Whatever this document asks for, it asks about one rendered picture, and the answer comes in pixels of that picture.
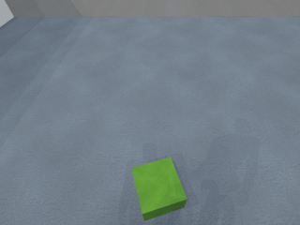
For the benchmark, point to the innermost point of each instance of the carton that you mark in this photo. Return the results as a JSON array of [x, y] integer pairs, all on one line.
[[159, 188]]

